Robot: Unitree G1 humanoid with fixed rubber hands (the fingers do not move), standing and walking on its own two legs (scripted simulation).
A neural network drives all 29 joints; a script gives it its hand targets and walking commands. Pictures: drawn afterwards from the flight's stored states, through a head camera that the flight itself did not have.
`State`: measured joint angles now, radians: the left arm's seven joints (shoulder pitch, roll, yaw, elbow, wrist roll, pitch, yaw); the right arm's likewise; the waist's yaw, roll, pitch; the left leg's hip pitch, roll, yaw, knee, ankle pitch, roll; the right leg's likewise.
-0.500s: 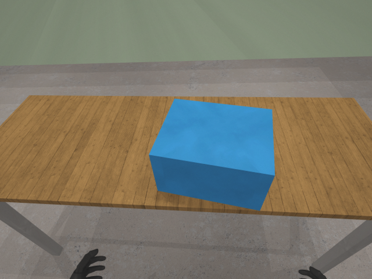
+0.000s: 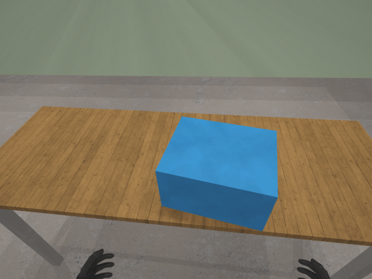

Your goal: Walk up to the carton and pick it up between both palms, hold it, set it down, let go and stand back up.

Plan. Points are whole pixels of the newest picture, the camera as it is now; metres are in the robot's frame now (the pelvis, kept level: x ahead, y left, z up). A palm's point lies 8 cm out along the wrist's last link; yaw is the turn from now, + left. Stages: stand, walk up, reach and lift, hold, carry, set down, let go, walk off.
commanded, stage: reach and lift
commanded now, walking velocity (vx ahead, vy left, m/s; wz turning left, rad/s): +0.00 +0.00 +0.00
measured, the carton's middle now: (218, 168) +0.44 -0.05 -0.03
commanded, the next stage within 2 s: none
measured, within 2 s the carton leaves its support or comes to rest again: neither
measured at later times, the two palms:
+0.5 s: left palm (78, 271) +0.17 +0.26 -0.02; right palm out of the picture +0.15 -0.21 -0.02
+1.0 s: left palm (83, 246) +0.20 +0.25 +0.01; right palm (318, 259) +0.19 -0.22 +0.01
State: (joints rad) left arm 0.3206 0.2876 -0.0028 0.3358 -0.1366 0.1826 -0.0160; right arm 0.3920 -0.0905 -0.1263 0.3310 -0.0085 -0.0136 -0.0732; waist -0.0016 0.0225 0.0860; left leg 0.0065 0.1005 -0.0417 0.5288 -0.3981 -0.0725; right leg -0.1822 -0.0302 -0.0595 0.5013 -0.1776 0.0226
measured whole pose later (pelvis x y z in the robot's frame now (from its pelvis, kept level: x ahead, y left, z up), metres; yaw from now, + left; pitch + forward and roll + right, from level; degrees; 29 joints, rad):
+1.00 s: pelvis +0.00 +0.03 +0.00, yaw +1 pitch -8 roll -2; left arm 0.22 0.33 -0.14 0.30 -0.34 -0.09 0.04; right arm 0.24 -0.14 -0.16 0.25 0.16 -0.03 -0.07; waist -0.03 0.05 0.05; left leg 0.01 0.06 -0.05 0.53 -0.40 -0.04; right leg -0.13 -0.06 -0.06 0.41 -0.14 0.05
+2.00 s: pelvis +0.01 +0.03 +0.01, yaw -2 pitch +3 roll -1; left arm -0.39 0.40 -0.11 0.46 -0.43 0.23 0.01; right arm -0.23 -0.34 -0.12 0.30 0.31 0.20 -0.06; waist -0.09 0.04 -0.02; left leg -0.17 0.06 0.00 0.45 -0.34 -0.04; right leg -0.33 -0.05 0.00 0.34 -0.06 0.06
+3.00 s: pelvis -0.01 +0.02 -0.02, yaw -1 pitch +21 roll +0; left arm -0.86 0.32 -0.23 1.35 -0.47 -0.26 0.01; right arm -0.64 -0.31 -0.05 1.02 0.27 -0.18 -0.04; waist -0.12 0.09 -0.21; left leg -0.70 0.05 -0.02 0.73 -0.40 -0.05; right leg -0.85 -0.07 -0.01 0.59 -0.11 0.05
